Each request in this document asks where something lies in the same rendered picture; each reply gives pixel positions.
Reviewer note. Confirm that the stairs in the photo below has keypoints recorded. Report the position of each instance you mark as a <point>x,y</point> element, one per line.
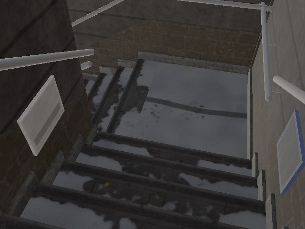
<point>104,94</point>
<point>123,182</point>

